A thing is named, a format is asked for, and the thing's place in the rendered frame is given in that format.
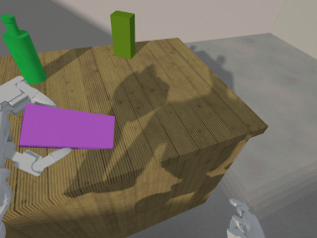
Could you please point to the robot left forearm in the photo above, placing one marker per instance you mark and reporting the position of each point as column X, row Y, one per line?
column 6, row 195

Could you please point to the robot left hand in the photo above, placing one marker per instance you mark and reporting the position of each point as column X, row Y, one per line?
column 14, row 95

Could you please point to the table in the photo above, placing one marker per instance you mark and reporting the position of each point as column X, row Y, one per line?
column 178, row 128

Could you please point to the sponge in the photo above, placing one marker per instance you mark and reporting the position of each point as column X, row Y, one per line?
column 56, row 128

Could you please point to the robot right hand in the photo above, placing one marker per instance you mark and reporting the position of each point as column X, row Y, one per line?
column 249, row 225

